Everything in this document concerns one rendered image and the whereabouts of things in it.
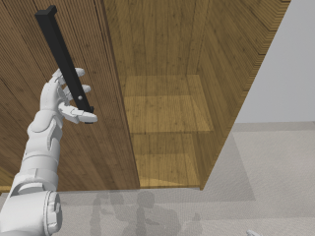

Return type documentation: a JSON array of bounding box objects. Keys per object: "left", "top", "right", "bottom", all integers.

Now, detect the left robot forearm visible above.
[{"left": 0, "top": 109, "right": 64, "bottom": 233}]

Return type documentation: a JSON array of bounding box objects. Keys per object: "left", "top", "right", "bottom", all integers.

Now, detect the wardrobe door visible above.
[
  {"left": 0, "top": 0, "right": 141, "bottom": 192},
  {"left": 0, "top": 167, "right": 15, "bottom": 186}
]

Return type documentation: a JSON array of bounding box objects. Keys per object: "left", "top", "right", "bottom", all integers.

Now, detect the handle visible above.
[{"left": 34, "top": 5, "right": 95, "bottom": 124}]

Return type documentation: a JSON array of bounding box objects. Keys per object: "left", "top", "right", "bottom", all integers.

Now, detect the robot left hand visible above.
[{"left": 39, "top": 68, "right": 97, "bottom": 124}]

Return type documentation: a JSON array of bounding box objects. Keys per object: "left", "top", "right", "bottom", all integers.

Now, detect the left robot upper arm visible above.
[{"left": 0, "top": 190, "right": 63, "bottom": 236}]

